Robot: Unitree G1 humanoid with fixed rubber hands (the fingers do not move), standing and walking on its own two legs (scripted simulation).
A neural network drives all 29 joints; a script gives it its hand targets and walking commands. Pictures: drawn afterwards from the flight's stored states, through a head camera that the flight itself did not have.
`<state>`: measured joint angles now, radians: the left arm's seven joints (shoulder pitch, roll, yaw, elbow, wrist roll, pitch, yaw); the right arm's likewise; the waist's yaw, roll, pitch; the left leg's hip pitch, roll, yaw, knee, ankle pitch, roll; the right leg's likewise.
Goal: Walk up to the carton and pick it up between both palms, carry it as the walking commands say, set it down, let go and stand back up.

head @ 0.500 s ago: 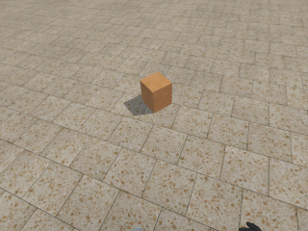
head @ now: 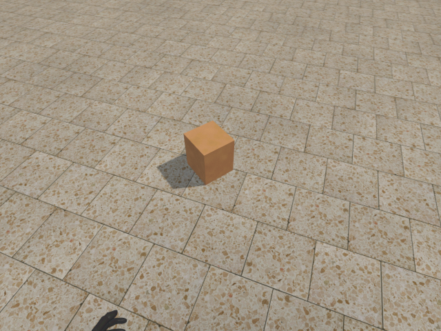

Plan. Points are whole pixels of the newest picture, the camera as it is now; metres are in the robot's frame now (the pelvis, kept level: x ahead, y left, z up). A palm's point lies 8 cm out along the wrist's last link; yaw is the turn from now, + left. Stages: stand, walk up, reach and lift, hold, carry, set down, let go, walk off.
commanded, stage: walk up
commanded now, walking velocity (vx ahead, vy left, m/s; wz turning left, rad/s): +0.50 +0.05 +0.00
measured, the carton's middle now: (209, 152) +1.16 +0.11 -0.65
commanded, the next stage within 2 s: none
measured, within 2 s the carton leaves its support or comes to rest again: neither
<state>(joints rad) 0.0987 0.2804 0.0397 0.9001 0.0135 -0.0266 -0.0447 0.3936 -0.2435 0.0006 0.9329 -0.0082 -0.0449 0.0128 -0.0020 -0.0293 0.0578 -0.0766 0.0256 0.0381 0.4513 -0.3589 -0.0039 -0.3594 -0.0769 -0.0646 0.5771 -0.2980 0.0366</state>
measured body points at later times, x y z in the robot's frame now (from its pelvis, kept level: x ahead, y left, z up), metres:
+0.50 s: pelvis +0.21 +0.04 +0.00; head +0.23 +0.06 +0.45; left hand +0.24 +0.31 -0.15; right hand +0.31 -0.21 -0.13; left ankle +0.24 +0.14 -0.74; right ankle +0.12 -0.11 -0.67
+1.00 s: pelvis +0.42 +0.02 +0.00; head +0.45 +0.00 +0.45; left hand +0.45 +0.30 -0.12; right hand +0.51 -0.22 -0.15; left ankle +0.41 +0.14 -0.68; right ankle +0.41 -0.10 -0.74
